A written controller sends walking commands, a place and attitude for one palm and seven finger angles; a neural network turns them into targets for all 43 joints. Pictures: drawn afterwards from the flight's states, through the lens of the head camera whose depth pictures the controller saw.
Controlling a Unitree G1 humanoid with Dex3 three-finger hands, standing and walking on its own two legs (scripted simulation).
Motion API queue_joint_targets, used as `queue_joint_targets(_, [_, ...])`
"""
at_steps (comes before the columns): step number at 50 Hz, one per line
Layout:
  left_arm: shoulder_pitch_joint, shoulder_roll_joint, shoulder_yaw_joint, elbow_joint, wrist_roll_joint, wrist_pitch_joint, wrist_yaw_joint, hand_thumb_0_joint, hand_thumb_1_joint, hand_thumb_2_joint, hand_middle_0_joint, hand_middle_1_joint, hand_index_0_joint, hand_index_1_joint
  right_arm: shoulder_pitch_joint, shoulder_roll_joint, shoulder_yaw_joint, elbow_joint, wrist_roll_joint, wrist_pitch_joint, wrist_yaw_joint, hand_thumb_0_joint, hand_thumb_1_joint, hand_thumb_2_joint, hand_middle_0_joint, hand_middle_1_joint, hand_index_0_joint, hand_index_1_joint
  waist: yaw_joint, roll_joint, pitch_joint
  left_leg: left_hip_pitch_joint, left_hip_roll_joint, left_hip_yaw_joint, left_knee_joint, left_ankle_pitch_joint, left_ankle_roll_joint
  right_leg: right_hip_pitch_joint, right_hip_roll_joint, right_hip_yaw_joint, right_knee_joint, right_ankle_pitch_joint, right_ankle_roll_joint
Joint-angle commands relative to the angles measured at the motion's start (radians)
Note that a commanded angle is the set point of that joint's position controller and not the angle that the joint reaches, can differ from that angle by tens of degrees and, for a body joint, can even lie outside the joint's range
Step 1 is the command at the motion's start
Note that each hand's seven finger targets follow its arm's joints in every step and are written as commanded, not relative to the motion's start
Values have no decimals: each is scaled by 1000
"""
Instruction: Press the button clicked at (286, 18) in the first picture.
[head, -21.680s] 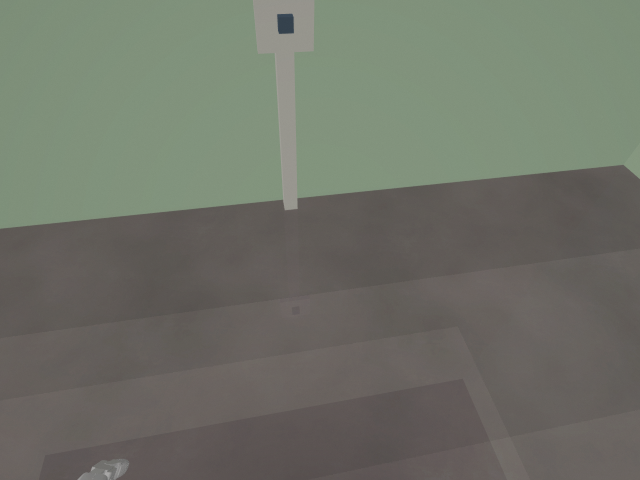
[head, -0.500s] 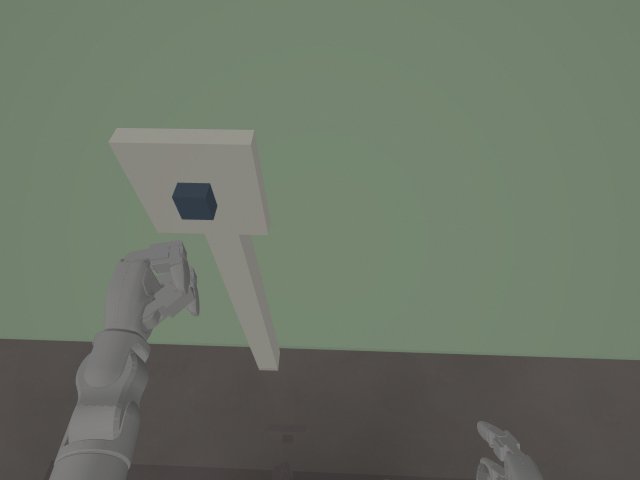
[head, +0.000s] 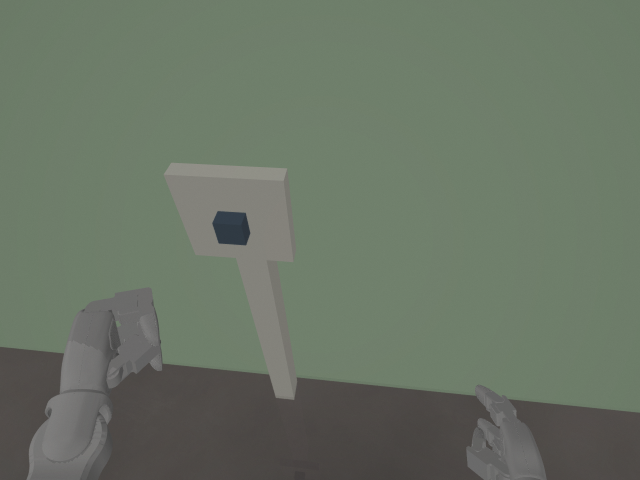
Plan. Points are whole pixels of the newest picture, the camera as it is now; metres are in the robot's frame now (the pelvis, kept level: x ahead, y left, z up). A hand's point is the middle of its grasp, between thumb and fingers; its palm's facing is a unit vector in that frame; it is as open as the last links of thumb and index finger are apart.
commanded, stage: draw the hand back to the body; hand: left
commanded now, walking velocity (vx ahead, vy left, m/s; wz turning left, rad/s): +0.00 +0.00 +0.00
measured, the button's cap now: (232, 226) +0.47 +0.19 +0.05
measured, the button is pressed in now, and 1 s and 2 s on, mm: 0 0 0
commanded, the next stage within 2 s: step back with the hand held close in 0.78 s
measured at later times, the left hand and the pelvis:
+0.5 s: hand (57, 350) +0.19 +0.25 +0.17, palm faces +0.40 -0.82 -0.40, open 3.1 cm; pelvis +0.01 +0.01 +0.01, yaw +0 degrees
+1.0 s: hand (34, 357) +0.17 +0.26 +0.18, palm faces +0.43 -0.80 -0.40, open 3.1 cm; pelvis -0.01 +0.01 +0.01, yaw +0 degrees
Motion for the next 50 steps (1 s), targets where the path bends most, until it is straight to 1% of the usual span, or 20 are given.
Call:
queue_joint_targets(1, [-115, 177, 108, -318, 29, -60, 66, 0, 900, 900, -1300, -1500, -1300, -1500, -104, -97, -37, -133, -17, -53, -9, 0, -900, -900, 200, 300, 200, 300, 0, -6, -120, 61, 19, -57, -148, 237, 8, 150, -44, 86, -134, 183, 17])
queue_joint_targets(4, [-66, 155, 103, -347, 40, -57, 77, 0, 900, 900, -1300, -1500, -1300, -1500, -112, -91, -38, -129, -18, -52, -4, 0, -900, -900, 200, 300, 200, 300, 2, 15, -93, 99, 22, -58, -177, 267, 3, 158, -41, 77, -148, 197, 16])
queue_joint_targets(7, [-11, 155, 121, -353, 41, -51, 79, 0, 900, 900, -1300, -1500, -1300, -1500, -118, -93, -40, -121, -25, -47, 1, 0, -900, -900, 200, 300, 200, 300, 7, -50, -60, 97, 24, -61, -193, 282, 4, 178, -38, 74, -167, 208, 18])
queue_joint_targets(12, [68, 159, 153, -422, 44, -52, 79, 0, 900, 900, -1300, -1500, -1300, -1500, -127, -89, -45, -121, -30, -40, 13, 0, -900, -900, 200, 300, 200, 300, 19, 10, -51, 116, 24, -63, -202, 341, -2, 203, -37, 75, -173, 249, 14])
queue_joint_targets(16, [122, 197, 211, -472, 44, -58, 83, 0, 900, 900, -1300, -1500, -1300, -1500, -132, -87, -53, -122, -32, -38, 15, 0, -900, -900, 200, 300, 200, 300, 29, -19, -63, 122, 27, -63, -198, 377, -5, 222, -33, 76, -175, 279, 15])
queue_joint_targets(17, [122, 192, 211, -499, 44, -62, 82, 0, 900, 900, -1300, -1500, -1300, -1500, -129, -85, -52, -124, -31, -39, 16, 0, -900, -900, 200, 300, 200, 300, 27, 16, -72, 127, 26, -63, -199, 382, -8, 227, -35, 77, -172, 282, 15])
queue_joint_targets(18, [137, 203, 228, -512, 43, -64, 86, 0, 900, 900, -1300, -1500, -1300, -1500, -126, -83, -54, -125, -32, -41, 16, 0, -900, -900, 200, 300, 200, 300, 30, 11, -77, 126, 27, -66, -199, 388, -10, 230, -36, 75, -169, 283, 15])
queue_joint_targets(21, [175, 203, 247, -524, 42, -65, 86, 0, 900, 900, -1300, -1500, -1300, -1500, -131, -83, -57, -123, -30, -44, 17, 0, -900, -900, 200, 300, 200, 300, 35, -5, -47, 118, 30, -71, -202, 383, -15, 220, -28, 73, -179, 271, 13])
queue_joint_targets(25, [196, 209, 275, -552, 40, -75, 89, 0, 900, 900, -1300, -1500, -1300, -1500, -132, -81, -61, -121, -27, -46, 15, 0, -900, -900, 200, 300, 200, 300, 36, 15, -29, 116, 31, -67, -207, 342, -14, 203, -29, 76, -185, 240, 15])
queue_joint_targets(26, [207, 194, 265, -516, 42, -72, 87, 0, 900, 900, -1300, -1500, -1300, -1500, -131, -80, -62, -113, -29, -47, 13, 0, -900, -900, 200, 300, 200, 300, 34, -26, 5, 105, 30, -66, -209, 325, -12, 188, -25, 75, -197, 227, 14])
queue_joint_targets(27, [199, 170, 242, -511, 42, -71, 83, 0, 900, 900, -1300, -1500, -1300, -1500, -128, -84, -61, -114, -29, -44, 16, 0, -900, -900, 200, 300, 200, 300, 27, -7, 21, 103, 32, -67, -214, 313, -12, 179, -27, 75, -197, 212, 15])
queue_joint_targets(31, [166, 171, 234, -490, 48, -72, 85, 0, 900, 900, -1300, -1500, -1300, -1500, -128, -90, -65, -108, -29, -40, 12, 0, -900, -900, 200, 300, 200, 300, 25, -16, 46, 94, 31, -73, -230, 236, -7, 157, -26, 78, -213, 136, 14])
queue_joint_targets(38, [156, 204, 261, -558, 51, -82, 100, 0, 900, 900, -1300, -1500, -1300, -1500, -132, -82, -59, -112, -35, -62, 3, 0, -900, -900, 200, 300, 200, 300, 37, 34, -31, 104, 25, -78, -228, 234, -9, 206, -32, 87, -207, 139, 10])
queue_joint_targets(42, [149, 190, 246, -539, 51, -80, 98, 0, 900, 900, -1300, -1500, -1300, -1500, -138, -80, -57, -105, -33, -67, 2, 0, -900, -900, 200, 300, 200, 300, 32, 33, 33, 94, 26, -78, -238, 190, -10, 171, -28, 91, -230, 95, 10])
queue_joint_targets(45, [129, 169, 230, -483, 53, -78, 96, 0, 900, 900, -1300, -1500, -1300, -1500, -130, -81, -58, -91, -35, -67, 3, 0, -900, -900, 200, 300, 200, 300, 25, -7, 57, 88, 26, -76, -243, 186, -7, 159, -26, 85, -230, 92, 12])
queue_joint_targets(46, [-33, 327, 401, -570, 50, -127, 104, 0, 900, 900, -1300, -1500, -1300, -1500, -104, -84, -49, -150, -21, -44, 9, 0, -900, -900, 200, 300, 200, 300, -6, 34, 171, -29, 47, -111, -251, 84, 14, 75, -72, 166, -276, 59, 20])
queue_joint_targets(47, [93, 244, 343, -488, 46, -130, 93, 0, 900, 900, -1300, -1500, -1300, -1500, -102, -79, -62, -119, -31, -32, 8, 0, -900, -900, 200, 300, 200, 300, -9, -72, 130, -23, 48, -126, -215, 96, 18, 51, -97, 170, -296, 35, 21])
queue_joint_targets(48, [182, 201, 305, -451, 52, -122, 86, 0, 900, 900, -1300, -1500, -1300, -1500, -109, -80, -70, -115, -35, -19, 13, 0, -900, -900, 200, 300, 200, 300, -10, -105, 98, 17, 47, -113, -190, 135, 21, 35, -106, 179, -309, 40, 20])
queue_joint_targets(49, [215, 182, 288, -456, 51, -120, 83, 0, 900, 900, -1300, -1500, -1300, -1500, -107, -85, -72, -118, -39, -7, 17, 0, -900, -900, 200, 300, 200, 300, -14, -113, 58, 31, 47, -107, -176, 168, 19, 45, -115, 166, -298, 66, 21])
queue_joint_targets(50, [233, 171, 271, -480, 50, -125, 79, 0, 900, 900, -1300, -1500, -1300, -1500, -112, -95, -75, -122, -39, 2, 20, 0, -900, -900, 200, 300, 200, 300, -19, -80, 33, 29, 49, -103, -165, 185, 18, 45, -122, 161, -283, 92, 19])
